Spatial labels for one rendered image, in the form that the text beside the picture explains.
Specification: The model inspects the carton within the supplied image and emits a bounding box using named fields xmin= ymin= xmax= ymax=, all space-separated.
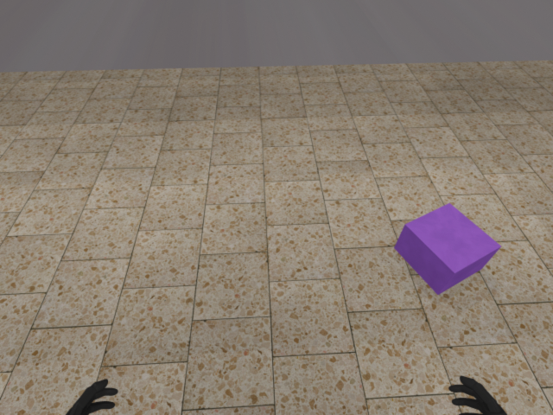
xmin=394 ymin=203 xmax=501 ymax=295

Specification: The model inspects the right robot hand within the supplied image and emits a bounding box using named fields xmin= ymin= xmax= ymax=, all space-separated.
xmin=448 ymin=376 xmax=507 ymax=415

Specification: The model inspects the left robot hand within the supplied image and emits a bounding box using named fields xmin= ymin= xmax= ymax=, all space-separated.
xmin=66 ymin=379 xmax=118 ymax=415

